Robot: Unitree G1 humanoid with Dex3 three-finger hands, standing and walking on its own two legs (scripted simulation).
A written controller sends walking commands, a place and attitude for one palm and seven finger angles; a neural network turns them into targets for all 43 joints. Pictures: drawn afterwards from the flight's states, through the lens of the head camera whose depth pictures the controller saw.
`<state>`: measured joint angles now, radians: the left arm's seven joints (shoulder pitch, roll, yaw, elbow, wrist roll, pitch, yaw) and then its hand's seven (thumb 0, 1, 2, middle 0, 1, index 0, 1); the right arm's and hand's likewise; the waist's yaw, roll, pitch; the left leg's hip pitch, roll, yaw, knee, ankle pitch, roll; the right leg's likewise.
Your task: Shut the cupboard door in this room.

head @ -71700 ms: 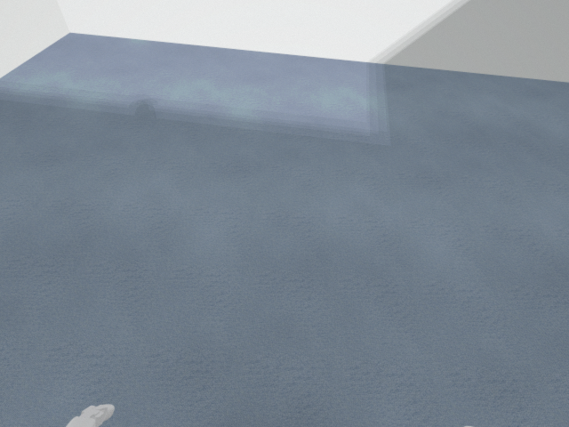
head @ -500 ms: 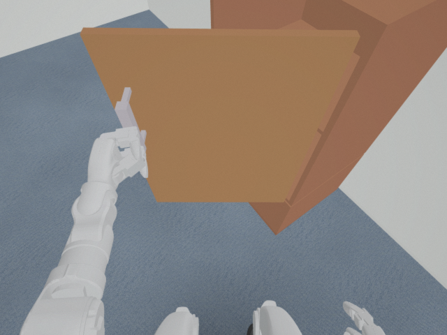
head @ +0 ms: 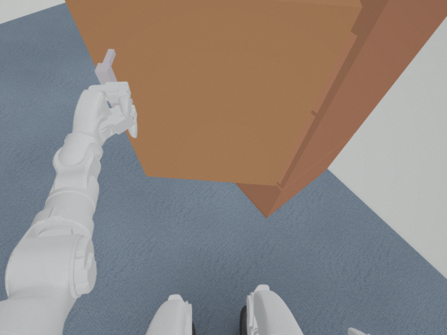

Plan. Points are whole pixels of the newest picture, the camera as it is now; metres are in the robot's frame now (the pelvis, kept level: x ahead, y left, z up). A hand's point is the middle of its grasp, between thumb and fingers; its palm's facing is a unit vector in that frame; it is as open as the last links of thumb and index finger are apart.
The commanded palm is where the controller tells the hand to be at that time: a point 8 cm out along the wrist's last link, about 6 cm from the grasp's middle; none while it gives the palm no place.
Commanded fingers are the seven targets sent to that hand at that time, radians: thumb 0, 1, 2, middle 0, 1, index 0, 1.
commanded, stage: push the door shut along its arc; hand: left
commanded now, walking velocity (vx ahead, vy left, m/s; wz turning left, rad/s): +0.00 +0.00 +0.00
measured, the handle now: (118, 89) +0.55 +0.18 +0.07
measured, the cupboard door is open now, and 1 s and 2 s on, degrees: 48 36 29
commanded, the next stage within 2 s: pull the fist back off the door in 1.24 s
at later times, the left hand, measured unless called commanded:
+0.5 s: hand (153, 90) +0.54 +0.11 +0.08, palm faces -0.30 -0.95 -0.01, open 3.1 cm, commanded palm +0.54 +0.16 +0.07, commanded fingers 0.00 0.90 0.90 -1.30 -1.50 -1.30 -1.50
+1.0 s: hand (169, 72) +0.58 +0.08 +0.08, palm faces -0.39 -0.92 -0.03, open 3.1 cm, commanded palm +0.59 +0.12 +0.07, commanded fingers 0.00 0.90 0.90 -1.30 -1.50 -1.30 -1.50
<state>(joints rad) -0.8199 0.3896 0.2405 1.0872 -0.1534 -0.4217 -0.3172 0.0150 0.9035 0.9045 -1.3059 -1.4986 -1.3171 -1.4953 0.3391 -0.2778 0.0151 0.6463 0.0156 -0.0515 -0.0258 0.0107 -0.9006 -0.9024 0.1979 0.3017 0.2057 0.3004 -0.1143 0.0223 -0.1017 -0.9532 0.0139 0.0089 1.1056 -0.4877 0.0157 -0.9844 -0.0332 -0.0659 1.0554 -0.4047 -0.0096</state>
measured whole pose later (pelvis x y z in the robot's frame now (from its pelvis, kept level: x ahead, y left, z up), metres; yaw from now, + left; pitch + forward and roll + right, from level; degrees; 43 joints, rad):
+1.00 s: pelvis +0.01 +0.00 -0.02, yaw -3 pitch +28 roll -3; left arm -1.22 0.58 0.28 1.27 -0.05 -0.25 -0.46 0.01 0.90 0.91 -1.29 -1.50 -1.30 -1.50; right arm 0.40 -0.28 0.04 0.64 -0.02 -0.04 -0.02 0.01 -0.90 -0.90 0.20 0.30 0.21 0.30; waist -0.25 0.05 -0.10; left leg -1.15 0.05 0.01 1.21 -0.54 0.02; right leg -1.17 0.00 -0.06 1.12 -0.43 -0.01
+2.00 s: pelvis +0.02 -0.01 +0.00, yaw -2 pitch +24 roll -1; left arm -1.00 0.29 0.29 1.23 0.02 -0.43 0.11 0.01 0.90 0.90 -1.29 -1.50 -1.30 -1.50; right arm 0.46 -0.27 -0.02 0.63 -0.07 0.01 0.09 0.01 -0.90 -0.90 0.20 0.30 0.20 0.30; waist -0.20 0.04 -0.13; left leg -0.99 0.04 0.02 1.07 -0.50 0.00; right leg -1.03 0.00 -0.05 1.02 -0.41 -0.02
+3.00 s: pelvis +0.03 +0.00 +0.07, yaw -1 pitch +2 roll +0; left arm -0.06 0.24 0.06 0.21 -0.08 -0.15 0.03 0.01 0.90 0.90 -1.15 -1.34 -1.16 -1.33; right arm 0.19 -0.24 0.01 0.54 0.05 0.01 -0.07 0.01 -0.90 -0.90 0.19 0.30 0.20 0.30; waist -0.01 0.04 -0.05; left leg -0.31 0.01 0.04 0.62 -0.35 0.01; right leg -0.37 -0.02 -0.04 0.62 -0.29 -0.01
